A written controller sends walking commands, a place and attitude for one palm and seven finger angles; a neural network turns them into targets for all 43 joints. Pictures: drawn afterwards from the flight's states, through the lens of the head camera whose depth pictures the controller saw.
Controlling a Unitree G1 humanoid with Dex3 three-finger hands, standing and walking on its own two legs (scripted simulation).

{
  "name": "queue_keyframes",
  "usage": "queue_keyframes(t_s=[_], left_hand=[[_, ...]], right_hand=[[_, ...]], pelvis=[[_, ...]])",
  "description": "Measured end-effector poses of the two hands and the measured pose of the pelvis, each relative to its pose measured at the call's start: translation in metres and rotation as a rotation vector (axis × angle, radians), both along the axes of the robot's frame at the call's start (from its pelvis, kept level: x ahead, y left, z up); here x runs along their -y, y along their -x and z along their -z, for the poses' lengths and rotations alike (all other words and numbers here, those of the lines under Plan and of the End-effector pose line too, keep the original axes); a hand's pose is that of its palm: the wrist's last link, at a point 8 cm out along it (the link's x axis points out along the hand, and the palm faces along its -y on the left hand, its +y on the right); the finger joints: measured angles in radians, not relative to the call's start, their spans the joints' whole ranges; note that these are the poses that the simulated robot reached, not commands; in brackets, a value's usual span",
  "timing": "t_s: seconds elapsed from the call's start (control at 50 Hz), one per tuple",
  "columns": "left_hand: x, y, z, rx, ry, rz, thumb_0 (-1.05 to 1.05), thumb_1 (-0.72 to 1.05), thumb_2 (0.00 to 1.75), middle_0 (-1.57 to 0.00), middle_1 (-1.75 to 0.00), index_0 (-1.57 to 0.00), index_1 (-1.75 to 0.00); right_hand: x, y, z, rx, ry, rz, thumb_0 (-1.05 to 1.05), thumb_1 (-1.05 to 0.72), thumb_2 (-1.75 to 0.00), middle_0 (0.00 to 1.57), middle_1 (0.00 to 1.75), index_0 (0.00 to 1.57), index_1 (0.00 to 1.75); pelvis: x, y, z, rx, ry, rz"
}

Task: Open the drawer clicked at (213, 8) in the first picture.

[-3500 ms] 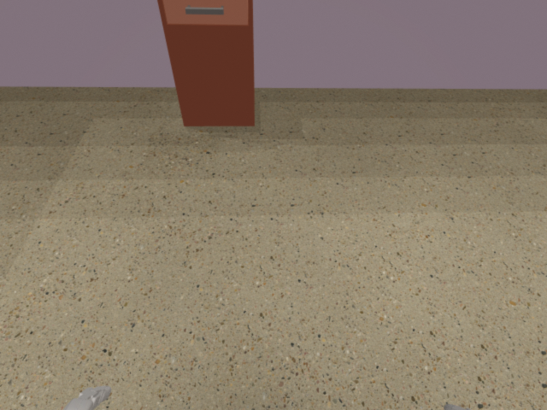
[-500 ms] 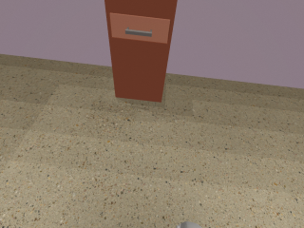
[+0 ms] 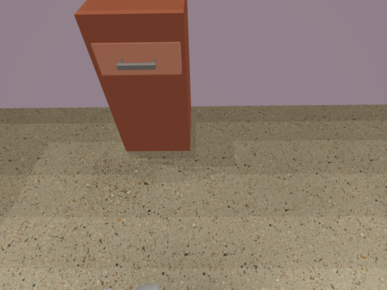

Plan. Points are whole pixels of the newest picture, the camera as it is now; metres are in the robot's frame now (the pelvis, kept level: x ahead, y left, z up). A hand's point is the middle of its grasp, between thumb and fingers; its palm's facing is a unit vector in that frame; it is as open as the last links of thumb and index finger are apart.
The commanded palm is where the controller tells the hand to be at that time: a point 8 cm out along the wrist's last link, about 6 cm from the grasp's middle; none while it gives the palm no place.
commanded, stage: walk to a spot facing it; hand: left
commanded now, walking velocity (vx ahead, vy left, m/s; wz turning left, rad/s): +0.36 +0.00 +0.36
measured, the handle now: (137, 63) +1.03 +0.28 -0.09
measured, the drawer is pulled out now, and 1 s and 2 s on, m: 0.00 0.00 0.00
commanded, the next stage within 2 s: turn to face it in 0.26 s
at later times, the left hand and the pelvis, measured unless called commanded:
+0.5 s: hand out of the picture +0.08 +0.22 -0.19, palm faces +0.28 -0.95 -0.14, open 7.4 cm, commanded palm none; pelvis +0.19 +0.08 -0.01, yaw +10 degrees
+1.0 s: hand (104, 240) +0.27 +0.25 -0.16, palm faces +0.10 -0.97 -0.22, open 7.3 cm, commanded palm none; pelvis +0.24 +0.07 +0.00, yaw +4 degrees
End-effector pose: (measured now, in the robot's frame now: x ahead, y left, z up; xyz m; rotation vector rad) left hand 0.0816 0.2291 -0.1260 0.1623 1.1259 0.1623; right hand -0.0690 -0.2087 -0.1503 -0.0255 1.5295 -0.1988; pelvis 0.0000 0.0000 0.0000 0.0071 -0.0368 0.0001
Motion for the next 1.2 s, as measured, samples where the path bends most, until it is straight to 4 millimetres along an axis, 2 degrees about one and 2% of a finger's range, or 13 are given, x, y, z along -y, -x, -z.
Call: queue_keyframes(t_s=[0.1, 0.2, 0.34, 0.4, 0.44, 0.54, 0.64, 0.72, 0.8, 0.92, 1.02, 1.1, 1.2], left_hand=[[-0.008, 0.014, -0.004, -0.093, -0.016, -0.051, -0.02, 0.95, 0.90, -0.20, -0.30, -0.20, -0.30], [-0.002, 0.033, 0.004, -0.200, 0.034, -0.128, -0.01, 0.93, 0.90, -0.20, -0.30, -0.20, -0.30], [0.005, 0.055, 0.022, -0.363, 0.136, -0.268, 0.00, 0.91, 0.90, -0.20, -0.30, -0.20, -0.30], [-0.004, 0.056, 0.033, -0.437, 0.170, -0.313, 0.00, 0.91, 0.90, -0.20, -0.30, -0.20, -0.30], [-0.016, 0.047, 0.037, -0.463, 0.176, -0.328, 0.00, 0.91, 0.90, -0.20, -0.30, -0.20, -0.30], [-0.058, -0.013, 0.030, -0.383, 0.121, -0.297, 0.00, 0.91, 0.90, -0.20, -0.30, -0.20, -0.30], [-0.089, -0.083, 0.021, -0.251, 0.074, -0.245, 0.00, 0.91, 0.90, -0.20, -0.30, -0.20, -0.30], [-0.097, -0.126, 0.017, -0.172, 0.058, -0.213, 0.00, 0.91, 0.90, -0.20, -0.30, -0.20, -0.30], [-0.095, -0.154, 0.014, -0.147, 0.044, -0.176, 0.00, 0.92, 0.90, -0.20, -0.30, -0.20, -0.30], [-0.085, -0.176, 0.010, -0.154, 0.005, -0.105, 0.00, 0.93, 0.90, -0.20, -0.30, -0.20, -0.30], [-0.069, -0.176, 0.005, -0.165, 0.001, -0.098, 0.00, 0.92, 0.90, -0.20, -0.30, -0.20, -0.30], [-0.059, -0.161, 0.005, -0.221, 0.020, -0.122, 0.00, 0.92, 0.90, -0.20, -0.30, -0.20, -0.30], [-0.054, -0.145, 0.008, -0.315, 0.065, -0.145, 0.00, 0.91, 0.90, -0.20, -0.30, -0.20, -0.30]], right_hand=[[0.023, -0.115, -0.011, 0.191, 0.048, -0.074, 0.00, -0.91, -0.90, 0.20, 0.30, 0.19, 0.30], [0.021, -0.212, -0.023, 0.298, 0.065, -0.165, 0.00, -0.91, -0.90, 0.20, 0.30, 0.19, 0.30], [-0.024, -0.334, -0.027, 0.345, 0.064, -0.355, 0.00, -0.91, -0.90, 0.20, 0.30, 0.19, 0.30], [-0.052, -0.381, -0.021, 0.389, 0.073, -0.417, 0.00, -0.91, -0.90, 0.20, 0.30, 0.19, 0.30], [-0.068, -0.400, -0.020, 0.419, 0.080, -0.431, 0.00, -0.91, -0.90, 0.20, 0.30, 0.19, 0.30], [-0.095, -0.407, -0.028, 0.410, 0.073, -0.397, 0.00, -0.91, -0.90, 0.20, 0.30, 0.20, 0.30], [-0.094, -0.407, -0.038, 0.416, 0.104, -0.327, -0.03, -0.95, -0.90, 0.21, 0.30, 0.20, 0.30], [-0.088, -0.395, -0.036, 0.370, 0.112, -0.299, -0.02, -0.95, -0.90, 0.21, 0.30, 0.20, 0.30], [-0.080, -0.374, -0.027, 0.308, 0.104, -0.251, -0.01, -0.94, -0.90, 0.21, 0.30, 0.20, 0.30], [-0.066, -0.330, -0.005, 0.193, 0.058, -0.160, 0.00, -0.92, -0.90, 0.21, 0.30, 0.20, 0.30], [-0.056, -0.299, 0.001, 0.079, 0.017, -0.122, 0.00, -0.91, -0.90, 0.20, 0.30, 0.20, 0.30], [-0.050, -0.304, -0.009, 0.050, 0.019, -0.117, 0.01, -0.91, -0.90, 0.20, 0.30, 0.20, 0.30], [-0.052, -0.342, -0.016, 0.097, 0.045, -0.136, 0.01, -0.91, -0.90, 0.20, 0.30, 0.20, 0.30]], pelvis=[[0.002, -0.038, -0.009, -0.008, 0.015, -0.032], [-0.005, -0.078, -0.010, -0.014, 0.033, -0.076], [-0.034, -0.134, 0.000, -0.018, 0.057, -0.157], [-0.056, -0.161, 0.013, -0.019, 0.052, -0.182], [-0.069, -0.172, 0.016, -0.015, 0.047, -0.190], [-0.087, -0.194, 0.003, -0.002, 0.032, -0.168], [-0.097, -0.209, -0.007, 0.004, 0.027, -0.154], [-0.098, -0.220, -0.009, 0.008, 0.021, -0.142], [-0.095, -0.227, -0.008, 0.009, 0.011, -0.119], [-0.080, -0.235, -0.001, -0.001, -0.009, -0.074], [-0.068, -0.247, -0.002, -0.006, 0.010, -0.069], [-0.064, -0.260, -0.008, -0.018, 0.007, -0.059], [-0.071, -0.278, -0.009, -0.027, 0.012, -0.061]])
